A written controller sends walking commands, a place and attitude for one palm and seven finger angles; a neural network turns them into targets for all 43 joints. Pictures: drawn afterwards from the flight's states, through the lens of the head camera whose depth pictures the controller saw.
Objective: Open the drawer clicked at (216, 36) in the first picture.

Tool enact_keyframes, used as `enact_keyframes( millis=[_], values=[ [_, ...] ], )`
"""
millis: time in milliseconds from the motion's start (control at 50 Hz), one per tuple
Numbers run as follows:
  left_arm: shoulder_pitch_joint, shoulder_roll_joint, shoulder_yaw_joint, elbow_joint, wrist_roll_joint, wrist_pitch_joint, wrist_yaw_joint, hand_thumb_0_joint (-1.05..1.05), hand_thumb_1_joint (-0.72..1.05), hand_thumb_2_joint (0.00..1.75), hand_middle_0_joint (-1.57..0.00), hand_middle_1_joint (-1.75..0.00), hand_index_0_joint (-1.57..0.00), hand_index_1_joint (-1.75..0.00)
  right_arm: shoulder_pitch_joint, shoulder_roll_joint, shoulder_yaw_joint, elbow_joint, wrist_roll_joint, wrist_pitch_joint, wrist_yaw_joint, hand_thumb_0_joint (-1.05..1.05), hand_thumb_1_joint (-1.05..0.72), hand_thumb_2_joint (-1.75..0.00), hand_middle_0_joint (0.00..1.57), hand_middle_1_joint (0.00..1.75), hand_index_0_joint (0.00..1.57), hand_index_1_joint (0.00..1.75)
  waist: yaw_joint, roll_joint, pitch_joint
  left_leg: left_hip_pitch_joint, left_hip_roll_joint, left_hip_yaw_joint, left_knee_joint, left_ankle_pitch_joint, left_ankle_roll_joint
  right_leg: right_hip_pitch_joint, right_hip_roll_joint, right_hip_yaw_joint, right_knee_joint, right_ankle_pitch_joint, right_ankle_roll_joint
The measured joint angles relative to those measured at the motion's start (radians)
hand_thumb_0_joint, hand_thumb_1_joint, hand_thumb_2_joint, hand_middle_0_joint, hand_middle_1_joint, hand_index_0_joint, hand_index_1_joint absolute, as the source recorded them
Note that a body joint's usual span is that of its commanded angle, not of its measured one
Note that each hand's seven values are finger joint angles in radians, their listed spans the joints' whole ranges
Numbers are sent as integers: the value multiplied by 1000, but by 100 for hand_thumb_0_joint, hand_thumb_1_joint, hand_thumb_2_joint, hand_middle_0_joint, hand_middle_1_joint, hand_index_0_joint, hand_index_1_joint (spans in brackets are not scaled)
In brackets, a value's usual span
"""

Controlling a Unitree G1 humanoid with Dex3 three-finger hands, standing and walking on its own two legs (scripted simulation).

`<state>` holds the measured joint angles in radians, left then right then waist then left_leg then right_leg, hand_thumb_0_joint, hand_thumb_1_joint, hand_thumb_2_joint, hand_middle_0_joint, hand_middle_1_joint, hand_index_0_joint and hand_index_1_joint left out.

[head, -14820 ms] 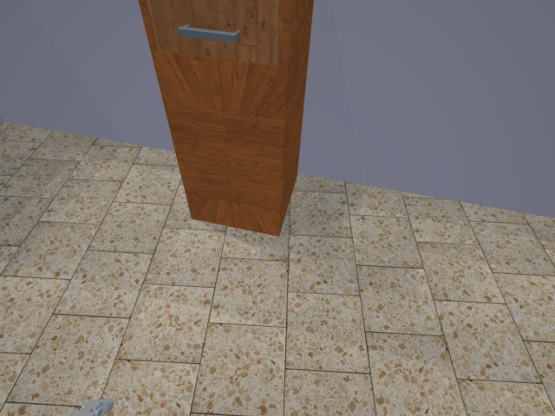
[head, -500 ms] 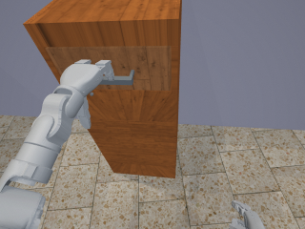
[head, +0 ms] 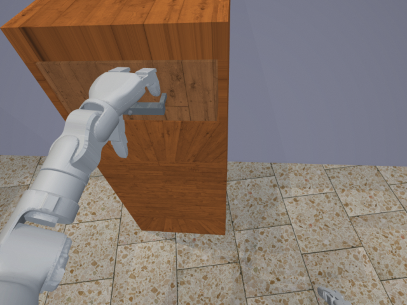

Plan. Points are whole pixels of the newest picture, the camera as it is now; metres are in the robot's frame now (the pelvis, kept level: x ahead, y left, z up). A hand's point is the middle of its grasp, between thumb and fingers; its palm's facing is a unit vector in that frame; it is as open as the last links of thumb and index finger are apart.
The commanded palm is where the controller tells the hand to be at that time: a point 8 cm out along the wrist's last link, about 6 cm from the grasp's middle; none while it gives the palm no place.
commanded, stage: move the hooked fingers above the handle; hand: left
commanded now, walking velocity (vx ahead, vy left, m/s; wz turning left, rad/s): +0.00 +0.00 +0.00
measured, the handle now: (130, 102) +0.51 +0.20 +0.12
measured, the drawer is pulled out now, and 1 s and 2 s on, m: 0.00 0.00 0.00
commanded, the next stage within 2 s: none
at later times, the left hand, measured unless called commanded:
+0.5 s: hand (113, 113) +0.43 +0.20 +0.16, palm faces -0.03 -0.01 -1.00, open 13.8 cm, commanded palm +0.43 +0.21 +0.23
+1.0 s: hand (122, 117) +0.43 +0.18 +0.15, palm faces -0.07 +0.00 -1.00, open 13.8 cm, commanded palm +0.43 +0.22 +0.24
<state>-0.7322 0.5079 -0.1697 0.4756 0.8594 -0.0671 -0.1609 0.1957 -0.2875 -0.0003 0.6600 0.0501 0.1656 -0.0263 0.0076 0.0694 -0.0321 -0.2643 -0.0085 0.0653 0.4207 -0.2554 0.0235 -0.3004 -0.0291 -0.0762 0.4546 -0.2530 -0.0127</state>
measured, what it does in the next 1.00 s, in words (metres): stands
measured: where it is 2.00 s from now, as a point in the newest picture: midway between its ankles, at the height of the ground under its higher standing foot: outside the picture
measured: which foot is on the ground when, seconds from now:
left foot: down 0.00-1.00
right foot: down 0.00-1.00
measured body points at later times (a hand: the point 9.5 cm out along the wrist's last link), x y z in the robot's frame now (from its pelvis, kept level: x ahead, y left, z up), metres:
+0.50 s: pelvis -0.01 +0.00 +0.00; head +0.02 -0.03 +0.45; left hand +0.42 +0.20 +0.21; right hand +0.11 -0.26 -0.13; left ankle -0.03 +0.10 -0.74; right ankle -0.02 -0.11 -0.74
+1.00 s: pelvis -0.01 +0.00 +0.00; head +0.03 -0.02 +0.45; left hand +0.43 +0.18 +0.20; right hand +0.08 -0.26 -0.14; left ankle -0.03 +0.10 -0.74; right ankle -0.02 -0.11 -0.74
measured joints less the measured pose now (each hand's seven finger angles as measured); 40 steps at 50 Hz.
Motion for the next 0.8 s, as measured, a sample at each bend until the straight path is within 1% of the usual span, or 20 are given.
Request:
enact_keyframes(
  millis=[40, 80, 100, 120, 160, 200, 260, 320, 380, 440, 520, 600, 660, 700, 740, 800],
  values=[
    [-35, 2, 24, 66, 11, -8, 41, 0, -49, 31, -32, -120, -32, -120, -7, 6, 5, 6, 0, -3, -3, 1, -91, -89, 20, 30, 20, 29, -9, -6, 2, -9, 3, 6, 4, -1, -1, -12, 3, 6, 4, 1, -1],
    [-78, 16, 48, 137, 36, 5, 81, 0, -49, 31, -32, -120, -32, -121, -9, 12, 8, 10, -1, -5, -4, 1, -91, -89, 20, 30, 20, 29, -17, -12, 3, -24, 7, 12, 6, 0, -3, -29, 7, 11, 6, 5, -3],
    [-95, 27, 63, 167, 51, 15, 96, 1, -49, 31, -32, -120, -32, -121, -8, 15, 9, 11, -3, -5, -3, 1, -91, -89, 20, 30, 20, 29, -20, -13, 2, -31, 9, 14, 7, 2, -4, -38, 9, 14, 6, 7, -4],
    [-106, 39, 77, 184, 57, 12, 100, 0, -49, 31, -33, -121, -32, -120, -3, 17, 8, 12, -5, -4, -1, 1, -91, -89, 20, 30, 20, 29, -22, -14, 0, -38, 10, 17, 6, 3, -4, -45, 11, 17, 5, 10, -5],
    [-107, 50, 80, 183, 70, 6, 96, 0, -49, 31, -38, -124, -33, -121, 11, 16, 4, 14, -8, 3, 3, 1, -91, -89, 20, 30, 20, 29, -20, -9, -8, -45, 12, 21, 4, 5, -5, -53, 13, 21, 2, 14, -5],
    [-100, 53, 82, 178, 85, 34, 90, 0, -49, 31, -38, -124, -35, -122, 25, 13, -2, 15, -7, 13, 8, 1, -91, -89, 20, 30, 20, 30, -19, -2, -18, -46, 13, 23, 2, 5, -4, -55, 13, 23, 1, 15, -4],
    [-78, 62, 95, 172, 70, 67, 67, 0, -49, 31, -37, -124, -34, -122, 38, 6, -5, 13, 0, 28, 11, 1, -91, -89, 20, 30, 20, 30, -18, 8, -23, -34, 13, 27, -1, 4, -3, -46, 14, 27, 0, 14, -3],
    [-58, 69, 87, 159, 52, 83, 34, 0, -49, 31, -35, -122, -33, -122, 47, 1, -8, 6, 9, 34, 7, 1, -91, -89, 20, 30, 20, 30, -15, 11, -21, -21, 11, 25, -2, 4, -2, -33, 13, 25, 1, 12, -3],
    [-42, 67, 69, 142, 47, 68, 9, 0, -49, 31, -34, -121, -33, -121, 46, -1, -9, 0, 13, 33, 0, 1, -91, -89, 20, 30, 20, 30, -10, 4, -15, -15, 10, 18, 2, 5, -2, -24, 11, 19, 4, 10, -4],
    [-30, 60, 45, 115, 43, 35, 2, 0, -49, 31, -33, -121, -32, -121, 39, -1, -13, -9, 13, 23, -7, 1, -91, -89, 20, 30, 20, 30, -5, -5, -7, -16, 9, 10, 10, 5, -2, -19, 9, 11, 7, 10, -5],
    [-45, 43, 18, 107, 42, -10, 28, 0, -49, 31, -33, -120, -32, -121, 24, -1, -18, -10, 9, 3, -13, 1, -91, -89, 20, 30, 20, 30, -2, -13, -3, -26, 7, 1, 23, 5, -2, -22, 6, 1, 13, 11, -6],
    [-104, 32, 12, 155, 53, -17, 74, 0, -49, 31, -32, -120, -32, -121, 5, 2, -14, -2, 5, -13, -12, 1, -91, -89, 20, 30, 20, 29, -6, -16, -4, -39, 5, -1, 29, 8, -1, -34, 4, 0, 18, 14, -5],
    [-152, 36, 27, 210, 66, 7, 98, 0, -49, 31, -32, -120, -32, -121, -2, 8, -6, 5, 3, -16, -8, 1, -91, -89, 20, 30, 20, 30, -12, -12, -12, -46, 5, 5, 25, 11, -1, -44, 4, 6, 17, 18, -4],
    [-179, 43, 45, 254, 72, 34, 99, 0, -49, 31, -32, -120, -32, -121, -2, 11, 1, 8, 4, -11, -6, 1, -91, -89, 20, 30, 20, 30, -17, -8, -18, -46, 5, 10, 20, 13, 0, -48, 5, 11, 15, 21, -3],
    [-198, 56, 57, 298, 77, 62, 86, 0, -49, 31, -32, -120, -32, -121, 4, 14, 8, 8, 7, -2, -6, 1, -91, -89, 20, 30, 20, 30, -23, -5, -22, -44, 6, 15, 15, 15, 0, -49, 6, 16, 12, 22, -2],
    [-188, 78, 63, 315, 84, 89, 42, 0, -49, 31, -32, -120, -31, -120, 23, 14, 13, -2, 13, 13, -7, 1, -91, -89, 20, 30, 20, 30, -28, -1, -23, -38, 7, 21, 10, 14, 2, -46, 8, 22, 9, 23, -1]
  ],
)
